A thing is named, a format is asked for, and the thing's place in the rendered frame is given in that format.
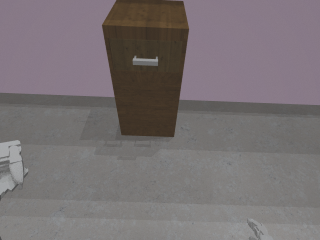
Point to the cabinet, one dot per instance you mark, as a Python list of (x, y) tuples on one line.
[(147, 101)]

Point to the right robot hand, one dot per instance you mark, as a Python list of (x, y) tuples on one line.
[(259, 230)]

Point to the drawer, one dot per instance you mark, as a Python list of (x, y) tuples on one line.
[(124, 50)]

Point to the left robot hand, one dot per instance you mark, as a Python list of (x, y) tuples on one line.
[(11, 167)]

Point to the handle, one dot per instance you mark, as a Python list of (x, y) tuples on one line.
[(145, 61)]

